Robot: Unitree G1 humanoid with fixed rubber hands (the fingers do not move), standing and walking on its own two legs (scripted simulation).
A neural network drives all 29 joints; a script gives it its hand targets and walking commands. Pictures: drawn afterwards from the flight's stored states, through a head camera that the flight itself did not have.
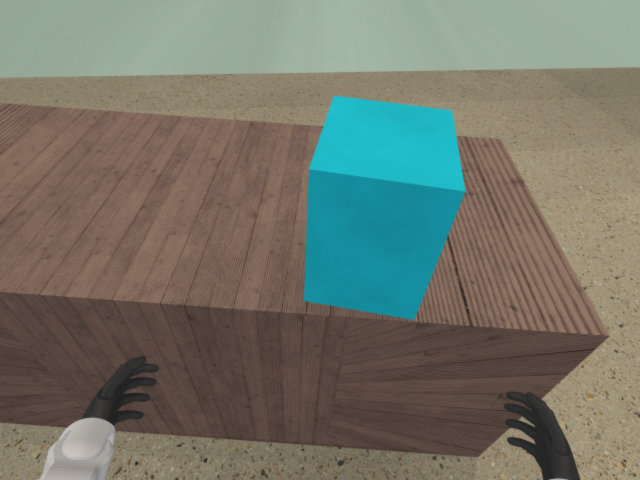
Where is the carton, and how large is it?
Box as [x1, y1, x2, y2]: [304, 96, 464, 319]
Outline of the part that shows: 334,96 309,167 304,300 414,319 464,193 464,186 451,110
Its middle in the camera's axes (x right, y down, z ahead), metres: +0.09 -0.04 +0.65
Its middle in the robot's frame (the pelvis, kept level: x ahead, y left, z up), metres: +0.52 -0.06 +0.06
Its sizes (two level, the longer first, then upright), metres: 0.219 0.194 0.279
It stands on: a pedestal, 0.67 m high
